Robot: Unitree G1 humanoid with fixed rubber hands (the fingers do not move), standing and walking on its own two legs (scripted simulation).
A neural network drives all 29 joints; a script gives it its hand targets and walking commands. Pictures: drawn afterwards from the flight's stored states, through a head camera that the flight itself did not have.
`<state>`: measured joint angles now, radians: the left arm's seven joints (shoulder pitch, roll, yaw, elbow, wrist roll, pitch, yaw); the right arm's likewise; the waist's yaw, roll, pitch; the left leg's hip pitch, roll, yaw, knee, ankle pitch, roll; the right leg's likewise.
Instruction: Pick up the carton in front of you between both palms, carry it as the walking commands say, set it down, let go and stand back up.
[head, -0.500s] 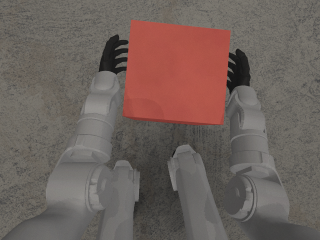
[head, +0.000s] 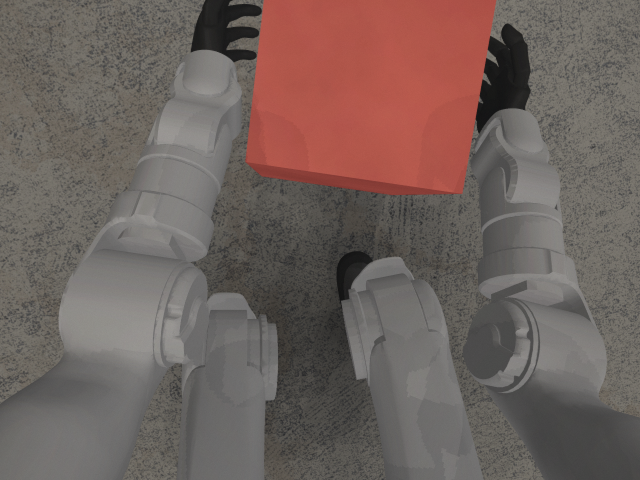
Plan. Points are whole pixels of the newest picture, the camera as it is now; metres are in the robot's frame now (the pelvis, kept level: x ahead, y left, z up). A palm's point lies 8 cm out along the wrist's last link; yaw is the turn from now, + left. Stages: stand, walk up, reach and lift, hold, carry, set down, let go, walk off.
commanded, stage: set down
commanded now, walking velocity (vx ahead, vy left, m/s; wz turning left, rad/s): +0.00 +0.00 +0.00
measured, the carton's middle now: (350, 102) +0.50 -0.14 -0.24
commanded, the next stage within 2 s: none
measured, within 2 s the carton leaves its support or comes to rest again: rests again in 0.52 s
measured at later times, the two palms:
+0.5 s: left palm (210, 66) +0.54 +0.02 -0.19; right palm (479, 123) +0.44 -0.27 -0.19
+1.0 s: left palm (207, 66) +0.55 +0.02 -0.19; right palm (477, 121) +0.44 -0.27 -0.20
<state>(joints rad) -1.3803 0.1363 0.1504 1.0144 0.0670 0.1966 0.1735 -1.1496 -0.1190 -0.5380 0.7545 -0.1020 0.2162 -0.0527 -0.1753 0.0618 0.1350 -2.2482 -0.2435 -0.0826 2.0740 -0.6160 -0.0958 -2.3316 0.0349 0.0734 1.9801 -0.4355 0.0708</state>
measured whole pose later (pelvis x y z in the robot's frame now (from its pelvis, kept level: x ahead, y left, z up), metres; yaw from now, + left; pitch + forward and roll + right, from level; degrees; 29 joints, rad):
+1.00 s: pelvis +0.00 +0.01 -0.03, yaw -2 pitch +40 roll -2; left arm -1.48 0.22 0.06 1.22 0.02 0.09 0.08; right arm -1.28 -0.23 -0.51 1.10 -0.07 0.05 0.02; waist -0.18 0.07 0.26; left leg -2.26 -0.17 -0.04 2.19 -0.62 -0.03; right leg -2.32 -0.02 0.04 2.07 -0.44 0.07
